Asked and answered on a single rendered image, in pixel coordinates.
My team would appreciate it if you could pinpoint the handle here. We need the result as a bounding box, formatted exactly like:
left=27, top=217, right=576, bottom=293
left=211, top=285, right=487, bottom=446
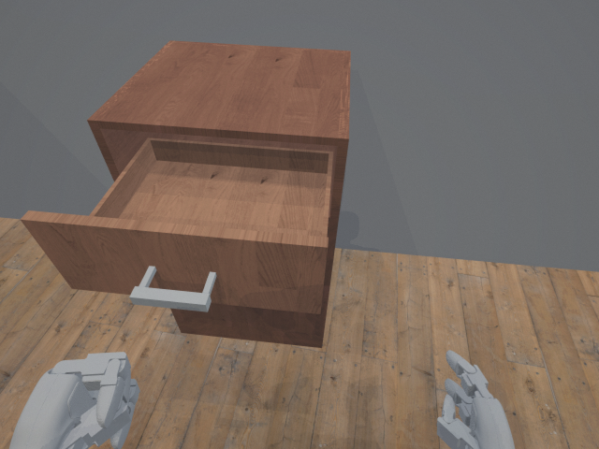
left=130, top=266, right=216, bottom=312

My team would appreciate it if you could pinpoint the right robot hand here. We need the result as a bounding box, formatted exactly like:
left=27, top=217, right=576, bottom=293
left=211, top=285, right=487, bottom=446
left=437, top=350, right=515, bottom=449

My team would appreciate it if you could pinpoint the drawer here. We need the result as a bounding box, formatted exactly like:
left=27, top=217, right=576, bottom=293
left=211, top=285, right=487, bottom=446
left=21, top=138, right=333, bottom=314

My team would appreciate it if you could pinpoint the left robot hand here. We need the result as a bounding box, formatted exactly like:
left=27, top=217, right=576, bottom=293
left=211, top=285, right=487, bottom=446
left=9, top=352, right=140, bottom=449

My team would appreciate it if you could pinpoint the cabinet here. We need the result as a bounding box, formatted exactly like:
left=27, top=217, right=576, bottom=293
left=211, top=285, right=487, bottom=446
left=87, top=40, right=351, bottom=348

